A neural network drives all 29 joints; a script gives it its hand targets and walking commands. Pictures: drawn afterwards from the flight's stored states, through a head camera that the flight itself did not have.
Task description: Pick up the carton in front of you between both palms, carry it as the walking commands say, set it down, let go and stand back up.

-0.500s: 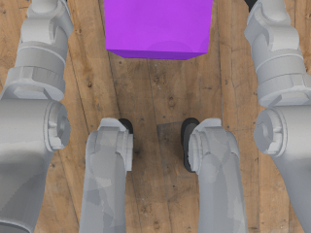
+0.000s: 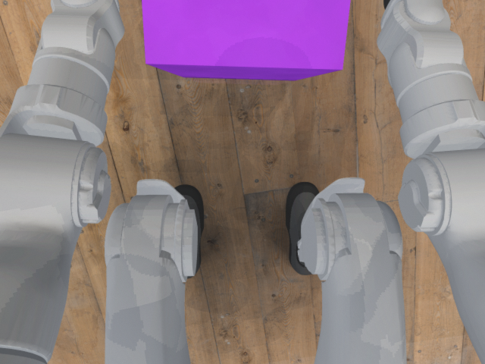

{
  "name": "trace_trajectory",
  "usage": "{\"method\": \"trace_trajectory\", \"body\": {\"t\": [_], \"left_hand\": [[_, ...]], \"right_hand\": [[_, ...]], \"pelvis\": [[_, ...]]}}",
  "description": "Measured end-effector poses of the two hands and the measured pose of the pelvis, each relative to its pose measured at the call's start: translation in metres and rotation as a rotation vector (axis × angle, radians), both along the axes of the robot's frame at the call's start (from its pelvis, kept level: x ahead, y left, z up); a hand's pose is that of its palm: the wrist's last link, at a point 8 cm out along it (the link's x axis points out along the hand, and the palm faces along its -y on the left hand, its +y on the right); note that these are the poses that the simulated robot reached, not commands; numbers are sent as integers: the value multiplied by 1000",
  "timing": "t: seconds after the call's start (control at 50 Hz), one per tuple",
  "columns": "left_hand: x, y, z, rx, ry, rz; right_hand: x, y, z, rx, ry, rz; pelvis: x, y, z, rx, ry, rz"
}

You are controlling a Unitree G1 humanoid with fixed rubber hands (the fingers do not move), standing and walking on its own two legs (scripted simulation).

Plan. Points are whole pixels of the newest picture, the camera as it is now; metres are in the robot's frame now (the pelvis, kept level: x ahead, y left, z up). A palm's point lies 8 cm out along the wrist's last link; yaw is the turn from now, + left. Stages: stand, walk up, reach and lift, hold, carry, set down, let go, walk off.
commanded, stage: reach and lift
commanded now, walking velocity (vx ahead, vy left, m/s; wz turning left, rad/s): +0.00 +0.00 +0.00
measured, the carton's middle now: out of the picture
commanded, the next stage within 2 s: none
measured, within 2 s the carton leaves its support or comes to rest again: leaves its support in 0.58 s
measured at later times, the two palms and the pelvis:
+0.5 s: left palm out of the picture +0.56 +0.16 -0.17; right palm out of the picture +0.55 -0.15 -0.17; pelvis +0.00 +0.00 +0.00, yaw +1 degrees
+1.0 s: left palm out of the picture +0.50 +0.16 +0.02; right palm out of the picture +0.50 -0.14 +0.02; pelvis -0.02 +0.00 +0.09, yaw +1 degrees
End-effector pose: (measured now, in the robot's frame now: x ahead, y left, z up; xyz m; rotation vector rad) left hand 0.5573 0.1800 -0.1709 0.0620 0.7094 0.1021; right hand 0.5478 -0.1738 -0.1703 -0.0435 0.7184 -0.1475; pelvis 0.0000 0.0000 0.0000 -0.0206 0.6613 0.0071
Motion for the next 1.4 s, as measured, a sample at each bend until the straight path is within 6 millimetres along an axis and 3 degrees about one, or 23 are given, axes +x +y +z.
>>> {"method": "trace_trajectory", "body": {"t": [0.14,0.24,0.5,0.6,0.66,0.74,0.82,0.92,1.14,1.4], "left_hand": [[-6,-4,1,-5,12,-9],[-4,-19,2,-20,13,-22],[-2,-21,2,-45,33,-27],[-8,-25,9,-39,26,-3],[-12,-26,28,-47,2,9],[-20,-24,75,-57,-37,27],[-32,-22,124,-64,-40,47],[-48,-22,169,-58,-10,46],[-62,-24,226,-55,-24,47],[-84,-23,301,-64,-21,66]], "right_hand": [[-4,9,2,13,8,17],[-1,30,2,36,8,48],[1,28,1,55,19,37],[0,28,14,33,13,2],[-4,29,34,37,-12,-16],[-12,31,77,54,-52,-21],[-24,33,124,67,-55,-25],[-40,33,167,58,-25,-16],[-53,30,225,55,-39,-15],[-72,32,301,59,-36,-11]], "pelvis": [[-7,-1,4,3,-5,1],[-10,-2,7,3,-18,2],[-3,-1,-2,6,-35,6],[1,0,-2,7,-9,6],[2,-1,2,8,13,7],[1,-3,15,10,39,9],[-4,-4,37,9,60,14],[-11,-5,69,9,79,17],[-16,-5,115,11,97,11],[9,-4,178,12,45,15]]}}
